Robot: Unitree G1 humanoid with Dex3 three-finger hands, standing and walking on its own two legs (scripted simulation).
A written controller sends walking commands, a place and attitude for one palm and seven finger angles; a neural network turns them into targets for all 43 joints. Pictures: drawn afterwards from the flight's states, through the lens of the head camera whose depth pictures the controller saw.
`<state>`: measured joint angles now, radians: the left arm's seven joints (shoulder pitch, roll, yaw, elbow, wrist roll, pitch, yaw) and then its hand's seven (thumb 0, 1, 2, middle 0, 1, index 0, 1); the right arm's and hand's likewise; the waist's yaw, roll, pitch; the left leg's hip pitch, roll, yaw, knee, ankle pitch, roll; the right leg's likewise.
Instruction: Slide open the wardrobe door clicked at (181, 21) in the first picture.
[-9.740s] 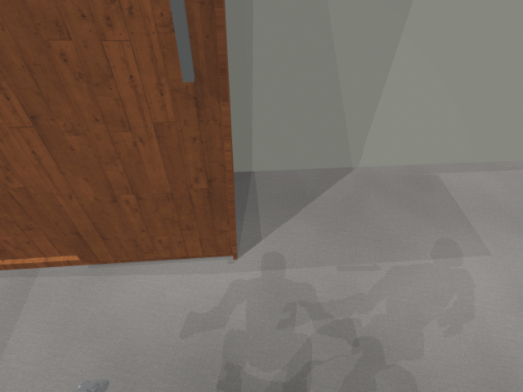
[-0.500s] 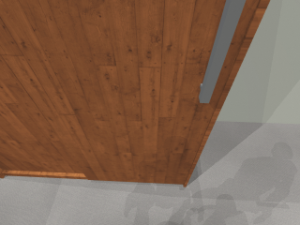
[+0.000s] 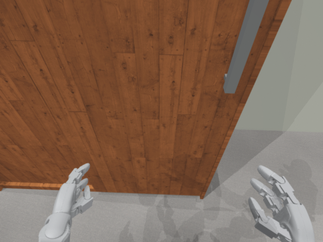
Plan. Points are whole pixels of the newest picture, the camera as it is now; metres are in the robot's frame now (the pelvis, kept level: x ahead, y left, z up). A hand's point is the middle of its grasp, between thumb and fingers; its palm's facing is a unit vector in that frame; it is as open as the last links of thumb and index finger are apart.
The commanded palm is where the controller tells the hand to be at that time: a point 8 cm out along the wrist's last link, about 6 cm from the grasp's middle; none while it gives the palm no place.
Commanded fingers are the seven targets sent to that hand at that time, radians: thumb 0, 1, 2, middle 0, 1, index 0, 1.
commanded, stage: raise the hand with hooked fingers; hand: right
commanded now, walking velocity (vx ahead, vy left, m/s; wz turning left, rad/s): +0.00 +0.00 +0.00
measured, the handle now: (244, 32) +0.49 -0.15 +0.30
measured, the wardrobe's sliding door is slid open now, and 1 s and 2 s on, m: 0.00 0.00 0.00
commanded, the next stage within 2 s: move the hooked fingers beside the handle in 1.68 s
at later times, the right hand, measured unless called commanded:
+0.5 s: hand (307, 169) +0.24 -0.25 +0.16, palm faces +0.04 +0.99 -0.09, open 11.6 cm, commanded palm +0.20 -0.29 +0.17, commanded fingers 0.00 0.20 -0.43 0.28 1.00 0.28 1.00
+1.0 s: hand out of the picture +0.26 -0.31 +0.27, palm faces +0.10 +0.98 -0.14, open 13.9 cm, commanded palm +0.22 -0.35 +0.28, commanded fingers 0.00 0.50 -0.30 0.30 1.20 0.30 1.20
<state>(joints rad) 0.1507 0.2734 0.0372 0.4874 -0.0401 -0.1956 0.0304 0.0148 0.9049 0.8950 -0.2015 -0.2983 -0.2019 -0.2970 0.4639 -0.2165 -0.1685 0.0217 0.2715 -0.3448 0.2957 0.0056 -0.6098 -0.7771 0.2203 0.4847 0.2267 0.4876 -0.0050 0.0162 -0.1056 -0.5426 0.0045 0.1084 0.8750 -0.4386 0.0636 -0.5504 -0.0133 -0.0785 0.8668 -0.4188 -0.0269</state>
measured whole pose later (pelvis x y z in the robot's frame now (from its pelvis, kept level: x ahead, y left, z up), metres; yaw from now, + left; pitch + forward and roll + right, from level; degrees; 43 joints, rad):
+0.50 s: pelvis +0.01 -0.01 +0.03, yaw +0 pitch +0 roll +1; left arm 0.30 0.28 -0.05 0.65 -0.06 -0.32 0.08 0.02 0.90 0.89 -0.21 -0.30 -0.21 -0.30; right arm 0.23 -0.34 -0.37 -0.05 0.36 -0.09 0.37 0.00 -0.02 -0.53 0.26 0.86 0.26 0.86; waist -0.02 -0.05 -0.04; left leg -0.29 -0.02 0.11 0.60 -0.32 0.05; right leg -0.32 -0.01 -0.07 0.64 -0.33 -0.03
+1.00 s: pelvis +0.01 -0.03 +0.04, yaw -2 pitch -5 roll +1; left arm 0.15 0.24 -0.13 0.62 -0.08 -0.21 0.08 0.02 0.90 0.89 -0.20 -0.30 -0.21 -0.30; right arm -0.16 -0.50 -0.45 -0.05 0.32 0.30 0.42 -0.01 0.48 -0.32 0.30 1.18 0.30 1.18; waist -0.09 -0.06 0.00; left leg -0.10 0.02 0.13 0.43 -0.24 0.02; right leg -0.13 0.04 -0.05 0.46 -0.24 -0.06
